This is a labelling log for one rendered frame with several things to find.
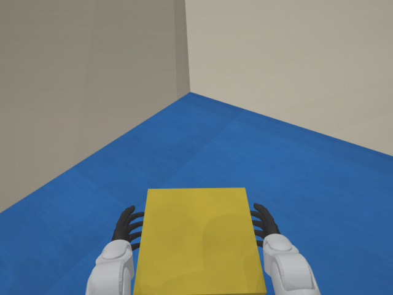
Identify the right robot forearm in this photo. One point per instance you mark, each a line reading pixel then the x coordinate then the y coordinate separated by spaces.
pixel 289 270

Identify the left robot forearm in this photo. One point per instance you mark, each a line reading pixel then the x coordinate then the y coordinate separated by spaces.
pixel 114 270

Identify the robot right hand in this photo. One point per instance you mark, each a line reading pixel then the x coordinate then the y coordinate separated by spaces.
pixel 267 223

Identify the robot left hand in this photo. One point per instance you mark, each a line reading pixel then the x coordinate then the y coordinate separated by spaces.
pixel 123 227

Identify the carton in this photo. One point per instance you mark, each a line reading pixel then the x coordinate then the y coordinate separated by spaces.
pixel 198 241

